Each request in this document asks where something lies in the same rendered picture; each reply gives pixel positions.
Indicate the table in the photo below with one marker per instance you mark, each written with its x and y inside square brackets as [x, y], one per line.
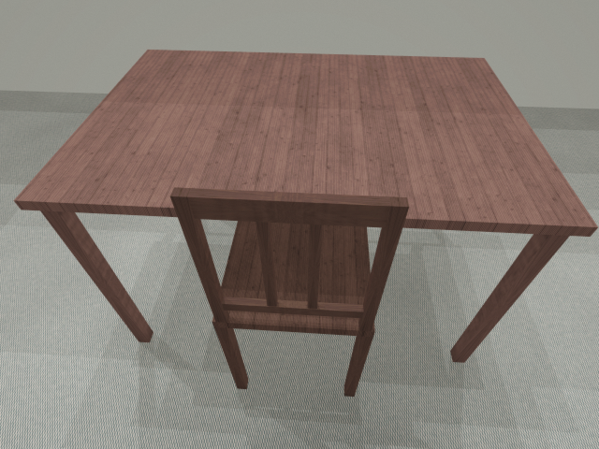
[441, 131]

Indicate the chair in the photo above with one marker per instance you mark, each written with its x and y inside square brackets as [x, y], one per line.
[298, 262]

